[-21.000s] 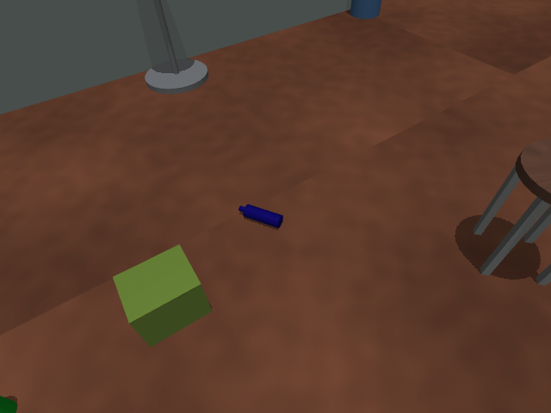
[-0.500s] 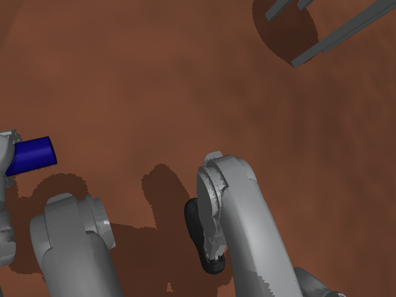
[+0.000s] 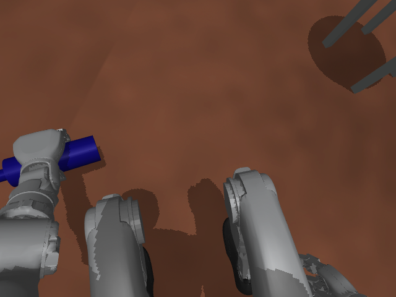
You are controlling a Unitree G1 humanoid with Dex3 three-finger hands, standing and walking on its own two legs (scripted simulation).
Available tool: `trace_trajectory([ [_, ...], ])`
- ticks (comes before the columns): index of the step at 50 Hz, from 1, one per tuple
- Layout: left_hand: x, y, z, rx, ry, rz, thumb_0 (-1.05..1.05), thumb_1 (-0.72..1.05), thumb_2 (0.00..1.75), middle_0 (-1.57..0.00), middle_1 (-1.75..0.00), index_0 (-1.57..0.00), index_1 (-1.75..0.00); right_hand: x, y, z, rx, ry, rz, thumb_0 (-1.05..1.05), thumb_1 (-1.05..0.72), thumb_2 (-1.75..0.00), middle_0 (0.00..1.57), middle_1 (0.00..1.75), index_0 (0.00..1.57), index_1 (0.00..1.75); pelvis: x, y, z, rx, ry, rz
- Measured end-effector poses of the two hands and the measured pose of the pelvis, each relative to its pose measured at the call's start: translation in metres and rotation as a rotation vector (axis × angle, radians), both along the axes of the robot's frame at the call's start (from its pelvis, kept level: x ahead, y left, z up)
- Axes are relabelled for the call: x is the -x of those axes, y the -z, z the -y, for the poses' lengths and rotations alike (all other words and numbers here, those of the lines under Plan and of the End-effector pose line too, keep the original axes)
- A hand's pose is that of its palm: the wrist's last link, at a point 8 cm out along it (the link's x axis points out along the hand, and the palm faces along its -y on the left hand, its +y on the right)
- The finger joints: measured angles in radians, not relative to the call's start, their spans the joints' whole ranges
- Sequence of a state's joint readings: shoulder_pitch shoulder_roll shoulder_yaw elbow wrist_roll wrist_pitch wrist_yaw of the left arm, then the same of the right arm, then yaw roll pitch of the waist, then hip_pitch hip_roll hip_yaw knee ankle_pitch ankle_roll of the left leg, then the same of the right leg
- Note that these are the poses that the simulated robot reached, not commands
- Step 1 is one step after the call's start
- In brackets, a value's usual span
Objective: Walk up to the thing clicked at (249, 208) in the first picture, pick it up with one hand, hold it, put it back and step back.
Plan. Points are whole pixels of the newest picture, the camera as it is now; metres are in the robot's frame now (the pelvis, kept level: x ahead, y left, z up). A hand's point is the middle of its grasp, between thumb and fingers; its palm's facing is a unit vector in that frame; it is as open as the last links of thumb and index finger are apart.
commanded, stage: settle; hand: left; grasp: from above
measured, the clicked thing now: (47, 162) +0.42 +0.31 -0.20
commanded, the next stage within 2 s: lift in 0.12 s
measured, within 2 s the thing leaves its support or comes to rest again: neither
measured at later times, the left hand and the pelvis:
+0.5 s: hand (43, 152) +0.42 +0.28 -0.11, palm faces -0.39 -0.07 -0.92, open 9.2 cm; pelvis -0.01 -0.01 +0.04, yaw +2 degrees
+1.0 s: hand out of the picture +0.35 +0.28 +0.05, palm faces -0.39 -0.11 -0.92, open 9.2 cm; pelvis +0.00 -0.01 +0.16, yaw +5 degrees
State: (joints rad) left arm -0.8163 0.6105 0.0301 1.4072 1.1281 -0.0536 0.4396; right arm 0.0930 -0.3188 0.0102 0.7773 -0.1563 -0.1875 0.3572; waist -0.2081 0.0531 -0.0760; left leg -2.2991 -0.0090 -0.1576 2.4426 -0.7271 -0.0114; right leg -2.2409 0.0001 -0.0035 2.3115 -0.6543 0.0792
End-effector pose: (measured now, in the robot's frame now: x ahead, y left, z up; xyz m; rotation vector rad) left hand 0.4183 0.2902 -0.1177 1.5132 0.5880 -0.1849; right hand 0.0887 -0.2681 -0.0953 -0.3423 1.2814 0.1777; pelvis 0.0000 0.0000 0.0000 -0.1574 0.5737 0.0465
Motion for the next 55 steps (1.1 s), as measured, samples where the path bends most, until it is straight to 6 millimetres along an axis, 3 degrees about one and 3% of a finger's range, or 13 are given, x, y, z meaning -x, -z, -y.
trace_trajectory([
  [7,0.021,-0.002,0.015,0.098,0.088,-0.074,0.00,0.20,0.24,-0.80,-0.43,-0.78,-0.38,-0.005,0.001,0.003,0.038,-0.014,-0.005,0.00,-0.93,-0.91,0.20,0.30,0.20,0.30,0.009,-0.008,0.009,-0.030,-0.014,0.021],
  [13,0.017,-0.008,0.026,0.122,0.182,0.034,0.00,0.18,0.26,-0.82,-0.42,-0.80,-0.38,0.003,-0.010,0.019,0.139,0.041,-0.012,0.00,-0.92,-0.91,0.20,0.30,0.20,0.30,0.009,-0.008,0.013,-0.036,-0.016,0.019],
  [18,0.005,-0.029,0.022,0.072,0.170,0.136,0.00,0.16,0.27,-0.84,-0.39,-0.81,-0.35,0.009,-0.021,0.028,0.192,0.099,-0.007,0.00,-0.92,-0.91,0.20,0.30,0.20,0.30,0.007,-0.013,0.012,-0.038,-0.017,0.001],
  [25,-0.002,-0.067,0.009,0.017,0.052,0.087,0.00,0.16,0.30,-0.85,-0.35,-0.83,-0.31,0.015,-0.041,0.024,0.179,0.154,0.003,0.00,-0.92,-0.91,0.20,0.30,0.20,0.30,0.007,-0.038,0.010,-0.034,-0.014,-0.025],
  [31,0.014,-0.096,0.006,0.049,0.031,-0.010,0.00,0.17,0.29,-0.85,-0.33,-0.83,-0.30,0.018,-0.059,0.012,0.147,0.191,-0.005,0.01,-0.92,-0.91,0.20,0.30,0.20,0.30,0.005,-0.066,0.007,-0.038,-0.022,-0.030],
  [36,0.035,-0.117,0.009,0.093,0.069,-0.036,0.00,0.16,0.29,-0.85,-0.34,-0.83,-0.30,0.009,-0.076,0.005,0.136,0.193,0.015,0.01,-0.92,-0.91,0.21,0.30,0.20,0.30,0.006,-0.086,0.006,-0.045,-0.028,-0.025],
  [44,0.063,-0.171,0.013,0.104,0.124,0.049,0.00,0.15,0.31,-0.86,-0.34,-0.83,-0.31,-0.030,-0.111,0.003,0.145,0.189,0.122,0.01,-0.92,-0.91,0.21,0.30,0.20,0.30,0.007,-0.121,0.007,-0.062,-0.038,-0.006],
  [50,0.067,-0.227,0.011,0.071,0.076,0.095,0.00,0.14,0.33,-0.86,-0.34,-0.84,-0.31,-0.064,-0.149,0.000,0.135,0.193,0.223,0.01,-0.91,-0.91,0.21,0.30,0.20,0.30,0.003,-0.157,0.009,-0.077,-0.047,0.028],
  [55,0.071,-0.276,0.016,0.075,0.023,0.083,0.00,0.13,0.34,-0.86,-0.33,-0.84,-0.30,-0.080,-0.186,-0.004,0.112,0.208,0.271,0.01,-0.91,-0.90,0.21,0.30,0.20,0.30,-0.003,-0.195,0.011,-0.092,-0.048,0.067],
])
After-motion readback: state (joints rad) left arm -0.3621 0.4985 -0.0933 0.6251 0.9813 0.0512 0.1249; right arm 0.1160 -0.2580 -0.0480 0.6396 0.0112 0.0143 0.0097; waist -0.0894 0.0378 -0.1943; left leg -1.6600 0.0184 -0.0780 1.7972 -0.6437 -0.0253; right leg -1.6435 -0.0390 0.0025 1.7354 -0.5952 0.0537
